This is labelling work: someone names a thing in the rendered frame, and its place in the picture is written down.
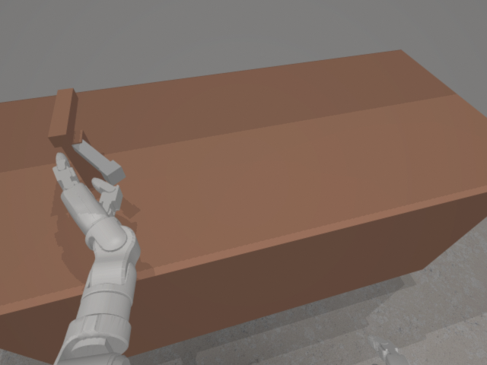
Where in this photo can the left robot hand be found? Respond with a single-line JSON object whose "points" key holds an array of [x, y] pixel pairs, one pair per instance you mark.
{"points": [[78, 199]]}

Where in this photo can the right robot hand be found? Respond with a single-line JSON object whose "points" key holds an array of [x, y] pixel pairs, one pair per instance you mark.
{"points": [[387, 351]]}

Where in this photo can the tap lever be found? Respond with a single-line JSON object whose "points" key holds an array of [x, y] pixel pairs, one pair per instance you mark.
{"points": [[110, 170]]}

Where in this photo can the counter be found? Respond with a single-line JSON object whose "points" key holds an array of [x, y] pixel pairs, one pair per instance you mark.
{"points": [[249, 192]]}

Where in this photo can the left robot forearm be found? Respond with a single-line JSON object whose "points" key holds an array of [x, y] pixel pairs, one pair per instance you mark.
{"points": [[102, 323]]}

